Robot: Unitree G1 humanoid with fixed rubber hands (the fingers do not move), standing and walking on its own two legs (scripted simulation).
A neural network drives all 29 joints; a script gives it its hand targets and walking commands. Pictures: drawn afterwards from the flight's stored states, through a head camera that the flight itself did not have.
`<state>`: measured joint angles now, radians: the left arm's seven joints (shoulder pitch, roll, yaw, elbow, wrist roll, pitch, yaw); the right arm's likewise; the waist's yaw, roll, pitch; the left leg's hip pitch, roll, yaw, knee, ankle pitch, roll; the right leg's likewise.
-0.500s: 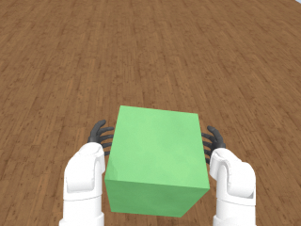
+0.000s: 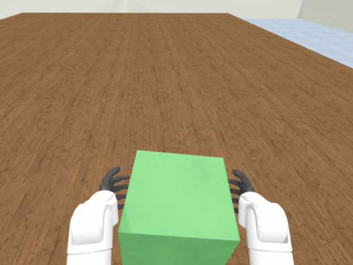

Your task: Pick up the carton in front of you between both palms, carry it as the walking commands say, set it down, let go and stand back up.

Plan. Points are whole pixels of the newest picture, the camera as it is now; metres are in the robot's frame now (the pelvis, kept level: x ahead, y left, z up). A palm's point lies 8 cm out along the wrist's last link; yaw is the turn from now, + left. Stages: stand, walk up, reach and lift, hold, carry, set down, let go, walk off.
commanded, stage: carry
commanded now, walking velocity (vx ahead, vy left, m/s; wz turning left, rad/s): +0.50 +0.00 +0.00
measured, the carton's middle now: (174, 219) +0.27 +0.00 +0.00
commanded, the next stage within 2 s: none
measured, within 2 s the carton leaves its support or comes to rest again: neither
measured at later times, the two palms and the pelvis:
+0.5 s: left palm (139, 117) +0.57 +0.11 +0.11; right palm (228, 119) +0.57 -0.18 +0.10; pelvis +0.31 -0.04 +0.02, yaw +2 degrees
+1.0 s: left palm (135, 79) +0.89 +0.17 +0.11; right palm (202, 80) +0.88 -0.13 +0.11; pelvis +0.61 +0.02 +0.03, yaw -1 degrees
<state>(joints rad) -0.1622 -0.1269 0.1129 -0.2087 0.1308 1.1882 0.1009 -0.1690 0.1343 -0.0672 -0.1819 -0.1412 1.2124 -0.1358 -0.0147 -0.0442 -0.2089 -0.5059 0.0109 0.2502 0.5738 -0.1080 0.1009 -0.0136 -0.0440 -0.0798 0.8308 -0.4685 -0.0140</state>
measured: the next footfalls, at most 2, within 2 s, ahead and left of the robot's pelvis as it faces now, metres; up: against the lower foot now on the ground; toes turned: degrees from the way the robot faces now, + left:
right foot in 0.42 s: +0.42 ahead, -0.13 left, +0.00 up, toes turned -10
left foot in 0.86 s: +0.70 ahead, +0.11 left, +0.00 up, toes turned +12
